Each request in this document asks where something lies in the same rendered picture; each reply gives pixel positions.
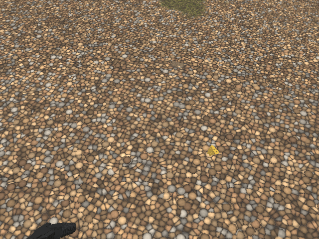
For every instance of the robot left hand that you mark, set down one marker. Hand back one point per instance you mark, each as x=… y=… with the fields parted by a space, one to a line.
x=54 y=231

